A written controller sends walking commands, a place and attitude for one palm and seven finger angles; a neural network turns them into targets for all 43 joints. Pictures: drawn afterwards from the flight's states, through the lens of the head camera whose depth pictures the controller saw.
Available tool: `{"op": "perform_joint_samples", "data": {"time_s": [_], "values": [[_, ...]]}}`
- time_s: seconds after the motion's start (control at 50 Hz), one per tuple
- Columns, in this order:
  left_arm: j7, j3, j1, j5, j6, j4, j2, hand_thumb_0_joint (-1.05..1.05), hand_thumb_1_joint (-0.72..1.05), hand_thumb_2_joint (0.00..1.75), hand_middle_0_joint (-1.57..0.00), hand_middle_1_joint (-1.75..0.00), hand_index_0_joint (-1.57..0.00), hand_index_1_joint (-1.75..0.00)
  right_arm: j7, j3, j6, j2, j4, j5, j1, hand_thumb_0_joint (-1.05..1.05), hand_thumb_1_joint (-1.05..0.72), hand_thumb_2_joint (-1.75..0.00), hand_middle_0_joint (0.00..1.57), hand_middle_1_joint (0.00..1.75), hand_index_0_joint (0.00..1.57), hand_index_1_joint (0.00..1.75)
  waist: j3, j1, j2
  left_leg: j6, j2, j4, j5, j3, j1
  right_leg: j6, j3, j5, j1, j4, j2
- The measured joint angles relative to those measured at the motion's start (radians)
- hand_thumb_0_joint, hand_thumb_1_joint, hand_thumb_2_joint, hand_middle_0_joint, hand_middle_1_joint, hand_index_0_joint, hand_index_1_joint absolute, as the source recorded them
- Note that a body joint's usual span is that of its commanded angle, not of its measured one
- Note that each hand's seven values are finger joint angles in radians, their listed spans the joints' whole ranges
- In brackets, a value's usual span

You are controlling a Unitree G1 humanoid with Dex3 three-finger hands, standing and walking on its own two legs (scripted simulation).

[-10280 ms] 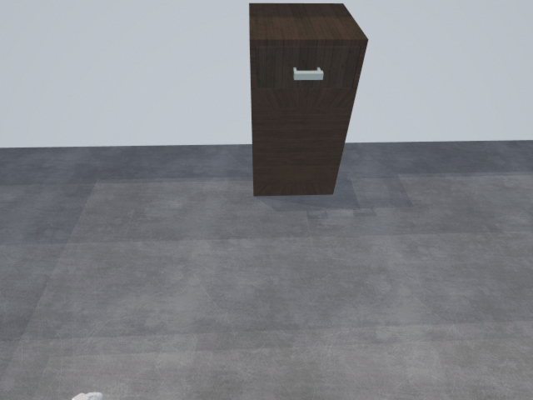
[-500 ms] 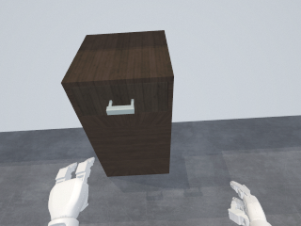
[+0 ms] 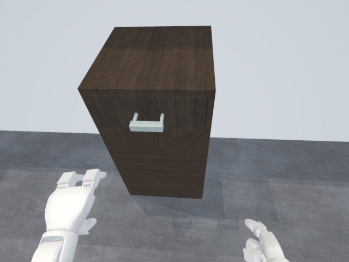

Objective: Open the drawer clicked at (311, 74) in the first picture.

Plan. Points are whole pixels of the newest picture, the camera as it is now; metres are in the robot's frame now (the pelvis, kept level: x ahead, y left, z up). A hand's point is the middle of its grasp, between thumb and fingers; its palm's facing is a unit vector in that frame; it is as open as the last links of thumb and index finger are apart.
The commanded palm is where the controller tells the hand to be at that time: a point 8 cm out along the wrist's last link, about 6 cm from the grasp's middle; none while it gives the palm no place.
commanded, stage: raise the hand with hooked fingers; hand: left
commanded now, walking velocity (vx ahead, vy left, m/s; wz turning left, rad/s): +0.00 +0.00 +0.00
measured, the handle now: (147, 121) +0.54 +0.17 -0.04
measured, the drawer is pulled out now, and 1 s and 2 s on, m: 0.00 0.00 0.00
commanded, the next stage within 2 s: move the hooked fingers above the handle in 1.06 s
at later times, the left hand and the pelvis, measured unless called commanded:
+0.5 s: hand (81, 165) +0.29 +0.25 +0.08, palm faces +0.09 -0.08 -0.99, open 13.6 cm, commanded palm +0.27 +0.25 +0.14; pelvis +0.01 +0.01 +0.02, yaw +0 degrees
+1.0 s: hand (72, 159) +0.29 +0.27 +0.09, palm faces +0.05 -0.09 -1.00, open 13.8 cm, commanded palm +0.27 +0.27 +0.15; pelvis +0.00 +0.03 +0.02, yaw +1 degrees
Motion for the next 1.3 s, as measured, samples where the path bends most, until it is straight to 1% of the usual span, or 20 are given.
{"op": "perform_joint_samples", "data": {"time_s": [0.04,0.1,0.16,0.2,0.26,0.32,0.4,0.52,0.6,0.7,0.8,0.88,0.98,1.04,1.1,1.2,1.24,1.3], "values": [[0.011,0.013,0.006,-0.002,-0.013,-0.009,0.007,0.00,0.07,0.54,-0.28,-0.83,-0.28,-0.83,-0.001,-0.018,0.001,-0.017,0.017,-0.002,0.017,0.01,-0.91,-0.90,0.21,0.30,0.20,0.30,0.004,-0.005,0.003,0.000,-0.001,-0.012,0.003,0.001,0.005,0.000,0.002,0.002,0.004,-0.011,0.000],[0.032,0.031,-0.004,-0.012,-0.014,-0.013,0.013,0.00,0.00,0.51,-0.29,-0.88,-0.28,-0.87,-0.006,-0.050,0.004,-0.046,0.042,-0.001,0.031,0.01,-0.91,-0.90,0.21,0.30,0.20,0.30,0.007,-0.010,0.007,0.002,-0.004,-0.022,0.004,0.000,0.007,0.002,0.002,0.002,0.007,-0.019,-0.003],[0.038,0.038,-0.033,-0.024,0.005,-0.007,0.016,0.00,-0.07,0.48,-0.29,-0.92,-0.29,-0.92,-0.012,-0.078,0.010,-0.072,0.058,0.005,0.033,0.01,-0.91,-0.90,0.21,0.30,0.20,0.30,0.006,-0.014,0.011,0.004,-0.008,-0.032,0.007,-0.002,0.014,0.005,0.002,0.002,0.013,-0.026,-0.007],[0.030,0.034,-0.061,-0.032,0.024,-0.001,0.017,0.00,-0.11,0.46,-0.30,-0.95,-0.29,-0.95,-0.016,-0.090,0.012,-0.084,0.062,0.011,0.029,0.01,-0.91,-0.90,0.21,0.30,0.20,0.30,0.006,-0.016,0.013,0.005,-0.011,-0.041,0.010,-0.002,0.025,0.007,0.001,0.004,0.024,-0.035,-0.009],[0.003,0.020,-0.104,-0.044,0.051,0.005,0.018,0.00,-0.18,0.44,-0.30,-1.00,-0.29,-0.99,-0.023,-0.099,0.015,-0.093,0.060,0.021,0.016,0.01,-0.91,-0.90,0.20,0.30,0.20,0.30,0.005,-0.019,0.015,0.008,-0.014,-0.063,0.017,-0.001,0.050,0.010,0.004,0.010,0.048,-0.053,-0.012],[-0.034,0.001,-0.148,-0.050,0.070,0.014,0.024,0.00,-0.25,0.41,-0.31,-1.04,-0.30,-1.04,-0.029,-0.094,0.016,-0.088,0.050,0.032,-0.002,0.01,-0.91,-0.90,0.20,0.30,0.20,0.30,0.008,-0.019,0.013,0.009,-0.016,-0.091,0.028,0.001,0.082,0.012,0.008,0.020,0.078,-0.078,-0.013],[-0.078,-0.019,-0.209,-0.046,0.087,0.029,0.035,0.00,-0.34,0.37,-0.31,-1.10,-0.31,-1.10,-0.030,-0.080,0.020,-0.072,0.033,0.043,-0.024,0.01,-0.91,-0.90,0.20,0.30,0.19,0.30,0.012,-0.015,0.014,0.010,-0.017,-0.126,0.043,0.000,0.123,0.013,0.010,0.036,0.119,-0.114,-0.014],[-0.146,-0.037,-0.314,-0.052,0.111,0.070,0.047,0.00,-0.44,0.33,-0.32,-1.16,-0.31,-1.16,-0.030,-0.051,0.029,-0.046,0.021,0.055,-0.044,0.01,-0.91,-0.90,0.20,0.30,0.20,0.30,0.024,-0.001,0.019,0.014,-0.022,-0.170,0.067,-0.009,0.169,0.017,0.004,0.059,0.169,-0.162,-0.018],[-0.195,-0.042,-0.378,-0.059,0.110,0.097,0.062,0.00,-0.47,0.31,-0.32,-1.18,-0.31,-1.18,-0.032,-0.036,0.037,-0.035,0.024,0.058,-0.044,0.01,-0.91,-0.90,0.20,0.30,0.20,0.30,0.034,0.005,0.023,0.016,-0.026,-0.191,0.082,-0.016,0.189,0.020,-0.003,0.073,0.193,-0.188,-0.021],[-0.246,-0.038,-0.446,-0.074,0.086,0.126,0.084,0.00,-0.48,0.31,-0.32,-1.19,-0.32,-1.19,-0.035,-0.028,0.042,-0.032,0.035,0.062,-0.029,0.01,-0.91,-0.90,0.21,0.30,0.20,0.30,0.047,0.006,0.026,0.020,-0.030,-0.209,0.096,-0.024,0.201,0.024,-0.010,0.088,0.211,-0.212,-0.025],[-0.274,-0.015,-0.450,-0.092,0.059,0.133,0.090,0.00,-0.49,0.30,-0.32,-1.20,-0.31,-1.19,-0.028,-0.033,0.047,-0.041,0.038,0.064,-0.003,0.01,-0.91,-0.90,0.21,0.30,0.20,0.30,0.053,0.000,0.030,0.025,-0.032,-0.221,0.105,-0.020,0.199,0.030,-0.005,0.099,0.208,-0.225,-0.027],[-0.273,-0.007,-0.417,-0.092,0.025,0.115,0.089,0.00,-0.49,0.30,-0.32,-1.20,-0.31,-1.20,-0.025,-0.046,0.045,-0.053,0.041,0.061,0.019,0.01,-0.91,-0.90,0.21,0.30,0.20,0.30,0.062,-0.002,0.029,0.030,-0.033,-0.221,0.109,-0.014,0.189,0.034,0.000,0.104,0.197,-0.225,-0.029],[-0.225,-0.008,-0.396,-0.079,-0.014,0.096,0.092,0.00,-0.49,0.30,-0.32,-1.20,-0.32,-1.20,-0.026,-0.065,0.038,-0.063,0.060,0.060,0.034,0.01,-0.91,-0.90,0.20,0.30,0.20,0.30,0.066,0.001,0.024,0.034,-0.036,-0.210,0.108,-0.013,0.171,0.039,0.000,0.103,0.180,-0.214,-0.032],[-0.196,-0.007,-0.405,-0.073,-0.008,0.102,0.092,0.00,-0.49,0.30,-0.32,-1.20,-0.32,-1.20,-0.026,-0.073,0.035,-0.065,0.071,0.063,0.034,0.01,-0.91,-0.90,0.20,0.30,0.20,0.30,0.065,0.002,0.025,0.035,-0.039,-0.205,0.109,-0.014,0.164,0.041,-0.001,0.103,0.173,-0.209,-0.035],[-0.187,-0.006,-0.417,-0.076,0.016,0.115,0.094,0.00,-0.49,0.30,-0.32,-1.20,-0.32,-1.20,-0.025,-0.073,0.035,-0.063,0.076,0.068,0.030,0.01,-0.91,-0.90,0.20,0.30,0.20,0.30,0.062,0.000,0.027,0.037,-0.040,-0.206,0.111,-0.013,0.163,0.043,-0.001,0.105,0.172,-0.209,-0.037],[-0.214,-0.017,-0.429,-0.086,0.053,0.131,0.090,0.00,-0.49,0.30,-0.32,-1.20,-0.32,-1.20,-0.025,-0.064,0.036,-0.056,0.063,0.072,0.021,0.01,-0.91,-0.90,0.20,0.30,0.20,0.30,0.059,-0.005,0.030,0.039,-0.043,-0.214,0.117,-0.014,0.172,0.045,-0.002,0.109,0.181,-0.215,-0.039],[-0.224,-0.034,-0.439,-0.085,0.054,0.139,0.082,0.00,-0.49,0.30,-0.32,-1.20,-0.31,-1.20,-0.026,-0.061,0.033,-0.053,0.057,0.071,0.021,0.01,-0.91,-0.90,0.20,0.30,0.20,0.30,0.058,-0.005,0.031,0.040,-0.044,-0.212,0.118,-0.018,0.171,0.045,-0.005,0.109,0.182,-0.215,-0.040],[-0.226,-0.068,-0.480,-0.071,0.039,0.182,0.066,0.00,-0.49,0.30,-0.32,-1.20,-0.31,-1.20,-0.030,-0.056,0.026,-0.049,0.056,0.070,0.016,0.01,-0.91,-0.90,0.20,0.30,0.20,0.30,0.058,-0.002,0.025,0.040,-0.046,-0.203,0.118,-0.023,0.161,0.044,-0.011,0.107,0.174,-0.206,-0.042]]}}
